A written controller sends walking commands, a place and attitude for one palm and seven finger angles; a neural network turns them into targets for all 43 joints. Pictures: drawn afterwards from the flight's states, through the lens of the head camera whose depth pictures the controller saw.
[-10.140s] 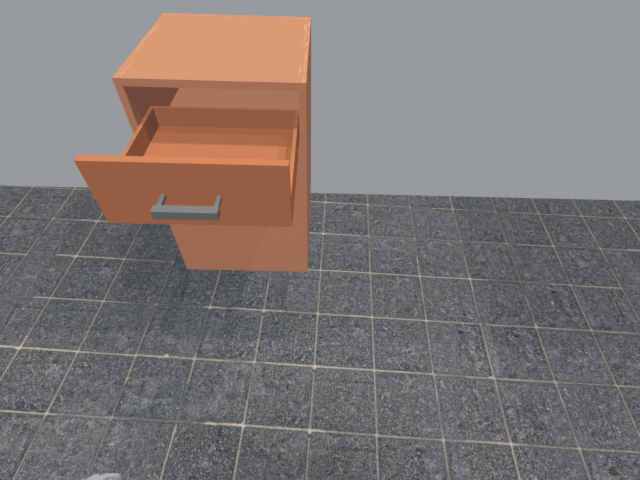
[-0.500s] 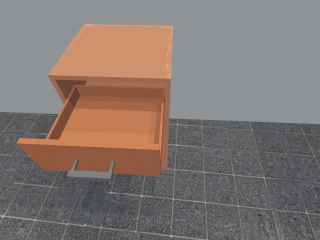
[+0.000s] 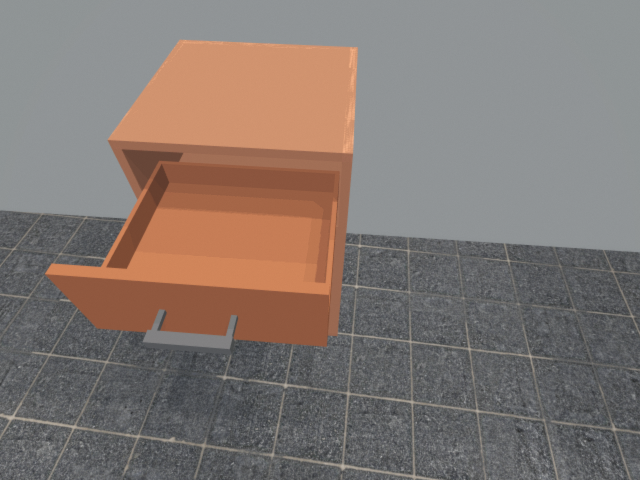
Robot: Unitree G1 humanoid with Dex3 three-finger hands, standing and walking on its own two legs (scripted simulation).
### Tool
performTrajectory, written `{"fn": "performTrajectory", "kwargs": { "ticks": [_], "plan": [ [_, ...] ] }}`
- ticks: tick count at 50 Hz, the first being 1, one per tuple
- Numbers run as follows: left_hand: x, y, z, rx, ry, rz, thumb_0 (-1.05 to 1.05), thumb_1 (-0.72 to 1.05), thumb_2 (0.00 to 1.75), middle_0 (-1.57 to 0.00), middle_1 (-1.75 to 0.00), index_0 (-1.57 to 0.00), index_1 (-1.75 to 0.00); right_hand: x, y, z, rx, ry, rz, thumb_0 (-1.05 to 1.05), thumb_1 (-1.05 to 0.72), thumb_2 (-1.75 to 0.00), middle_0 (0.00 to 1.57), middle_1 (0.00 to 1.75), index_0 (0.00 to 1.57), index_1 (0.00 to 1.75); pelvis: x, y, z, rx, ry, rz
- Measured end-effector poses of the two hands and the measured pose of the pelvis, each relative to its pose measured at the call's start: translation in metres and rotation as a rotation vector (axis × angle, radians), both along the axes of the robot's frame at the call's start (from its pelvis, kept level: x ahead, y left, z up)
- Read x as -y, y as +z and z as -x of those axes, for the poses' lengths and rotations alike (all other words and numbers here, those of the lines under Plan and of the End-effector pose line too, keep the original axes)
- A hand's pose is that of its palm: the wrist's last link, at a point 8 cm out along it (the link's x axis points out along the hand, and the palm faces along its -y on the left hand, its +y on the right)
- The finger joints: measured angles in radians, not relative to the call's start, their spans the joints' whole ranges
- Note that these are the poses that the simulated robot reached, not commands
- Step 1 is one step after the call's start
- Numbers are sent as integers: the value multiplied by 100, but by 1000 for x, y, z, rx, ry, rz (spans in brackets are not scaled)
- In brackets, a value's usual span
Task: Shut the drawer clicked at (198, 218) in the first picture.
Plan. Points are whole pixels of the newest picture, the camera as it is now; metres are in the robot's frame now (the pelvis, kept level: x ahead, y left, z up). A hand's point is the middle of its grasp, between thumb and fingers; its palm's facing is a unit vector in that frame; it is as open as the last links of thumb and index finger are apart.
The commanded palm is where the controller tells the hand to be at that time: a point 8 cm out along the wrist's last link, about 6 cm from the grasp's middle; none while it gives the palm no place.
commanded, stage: look again from close up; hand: left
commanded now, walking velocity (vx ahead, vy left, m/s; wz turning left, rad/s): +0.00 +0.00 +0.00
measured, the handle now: (193, 330) +0.34 +0.23 -0.10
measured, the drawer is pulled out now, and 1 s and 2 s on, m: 0.30 0.30 0.30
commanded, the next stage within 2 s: raise the hand and make a fist in 0.40 s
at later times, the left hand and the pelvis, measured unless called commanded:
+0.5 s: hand out of the picture +0.01 +0.19 -0.18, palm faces +0.01 -0.98 -0.19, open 7.3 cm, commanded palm +0.10 +0.24 -0.07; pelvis +0.01 +0.02 +0.00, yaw +0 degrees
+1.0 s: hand out of the picture +0.12 +0.19 -0.07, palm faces +0.09 -1.00 -0.05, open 5.5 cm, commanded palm +0.12 +0.24 -0.05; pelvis -0.06 -0.01 -0.09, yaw +2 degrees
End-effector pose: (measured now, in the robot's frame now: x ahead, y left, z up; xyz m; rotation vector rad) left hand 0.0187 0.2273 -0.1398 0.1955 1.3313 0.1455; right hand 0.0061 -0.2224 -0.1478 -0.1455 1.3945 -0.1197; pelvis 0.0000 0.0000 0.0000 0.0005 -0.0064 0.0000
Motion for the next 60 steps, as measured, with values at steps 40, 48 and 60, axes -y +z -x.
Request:
{"fn": "performTrajectory", "kwargs": {
  "ticks": [40,48,60],
  "plan": [
    [8,135,-142,1350,-159,212,1,93,90,-34,-45,-34,-45,18,54,-134,845,143,114,1,-91,-90,20,30,20,30,-12,-47,35,-168,7,-7],
    [-2,73,-81,1214,-109,171,1,91,90,-50,-62,-50,-62,20,50,-178,1000,230,110,1,-91,-90,20,30,20,30,8,-90,56,-224,24,1],
    [-12,100,-117,1260,-235,187,1,90,90,-73,-88,-73,-88,2,-16,-115,759,176,9,1,-90,-90,20,30,20,30,19,-93,64,-242,51,39]
  ]
}}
